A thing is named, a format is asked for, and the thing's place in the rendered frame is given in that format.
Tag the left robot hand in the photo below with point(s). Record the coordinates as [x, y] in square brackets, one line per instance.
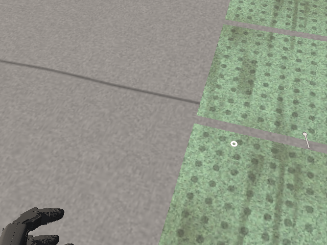
[16, 233]

